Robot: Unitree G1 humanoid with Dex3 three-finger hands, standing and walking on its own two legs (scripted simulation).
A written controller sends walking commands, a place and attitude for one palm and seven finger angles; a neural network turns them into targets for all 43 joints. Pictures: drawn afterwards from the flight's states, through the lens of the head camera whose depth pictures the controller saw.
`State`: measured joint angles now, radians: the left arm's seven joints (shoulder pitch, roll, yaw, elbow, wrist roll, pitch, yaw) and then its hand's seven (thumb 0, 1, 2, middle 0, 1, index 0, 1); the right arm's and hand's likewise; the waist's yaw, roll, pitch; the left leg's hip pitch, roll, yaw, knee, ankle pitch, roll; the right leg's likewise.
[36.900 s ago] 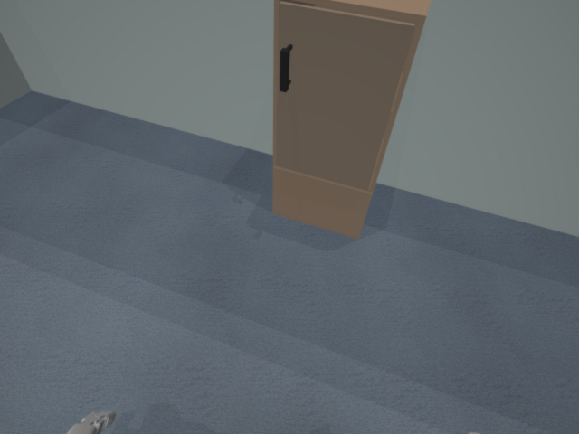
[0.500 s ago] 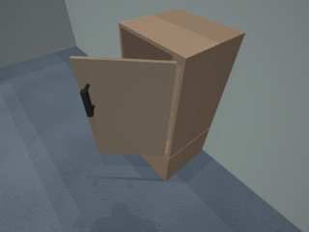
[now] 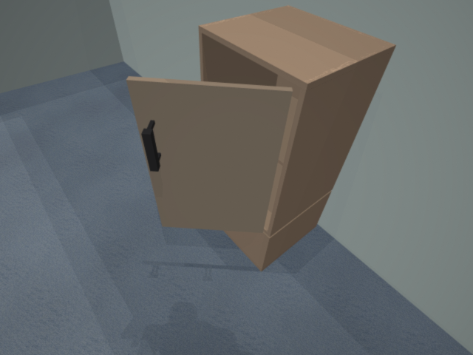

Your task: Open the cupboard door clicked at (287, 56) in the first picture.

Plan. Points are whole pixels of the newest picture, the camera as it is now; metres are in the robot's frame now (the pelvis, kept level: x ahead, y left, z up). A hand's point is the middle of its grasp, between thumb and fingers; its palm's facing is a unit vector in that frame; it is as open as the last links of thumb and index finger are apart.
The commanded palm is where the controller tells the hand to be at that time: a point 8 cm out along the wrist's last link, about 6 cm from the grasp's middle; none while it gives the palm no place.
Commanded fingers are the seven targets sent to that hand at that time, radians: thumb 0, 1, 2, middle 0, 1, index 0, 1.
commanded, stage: shuffle to correct the standing spot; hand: left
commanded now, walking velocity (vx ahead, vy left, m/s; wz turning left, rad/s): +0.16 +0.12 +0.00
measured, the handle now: (153, 145) +0.60 +0.26 -0.02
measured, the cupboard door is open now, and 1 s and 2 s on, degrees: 47 47 47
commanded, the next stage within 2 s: come to a stop and stand still in 0.16 s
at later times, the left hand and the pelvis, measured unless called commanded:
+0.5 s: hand out of the picture +0.14 +0.24 -0.17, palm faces +0.06 -0.99 -0.16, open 7.3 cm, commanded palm none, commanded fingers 0.00 0.90 0.90 -0.20 -0.30 -0.20 -0.30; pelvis +0.07 +0.07 +0.01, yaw +0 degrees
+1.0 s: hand out of the picture +0.06 +0.28 -0.18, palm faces +0.05 -0.98 -0.17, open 7.3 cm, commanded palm none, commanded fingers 0.00 0.90 0.90 -0.20 -0.30 -0.20 -0.30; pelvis +0.04 +0.11 +0.00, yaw -1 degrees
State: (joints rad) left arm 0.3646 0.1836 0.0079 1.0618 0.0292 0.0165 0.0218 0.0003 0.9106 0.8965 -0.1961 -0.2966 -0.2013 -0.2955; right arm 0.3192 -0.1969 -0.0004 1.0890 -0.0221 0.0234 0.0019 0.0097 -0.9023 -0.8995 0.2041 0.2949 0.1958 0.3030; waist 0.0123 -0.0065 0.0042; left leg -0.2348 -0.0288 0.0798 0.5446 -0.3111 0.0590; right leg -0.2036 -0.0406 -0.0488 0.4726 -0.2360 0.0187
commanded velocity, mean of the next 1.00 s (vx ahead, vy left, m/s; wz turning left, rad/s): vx -0.01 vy -0.02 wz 0.00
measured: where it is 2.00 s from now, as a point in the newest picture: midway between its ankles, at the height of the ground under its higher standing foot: outside the picture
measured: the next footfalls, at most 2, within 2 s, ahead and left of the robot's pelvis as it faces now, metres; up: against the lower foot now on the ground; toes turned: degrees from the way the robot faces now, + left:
right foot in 0.60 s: +0.14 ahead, -0.03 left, +0.00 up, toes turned -3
left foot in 0.74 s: +0.11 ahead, +0.19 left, +0.00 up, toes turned +2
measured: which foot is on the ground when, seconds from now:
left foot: down 0.00-0.58, up 0.60-0.72, down 0.74-1.00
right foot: down 0.00-0.10, up 0.12-0.58, down 0.60-0.76, up 0.78-1.00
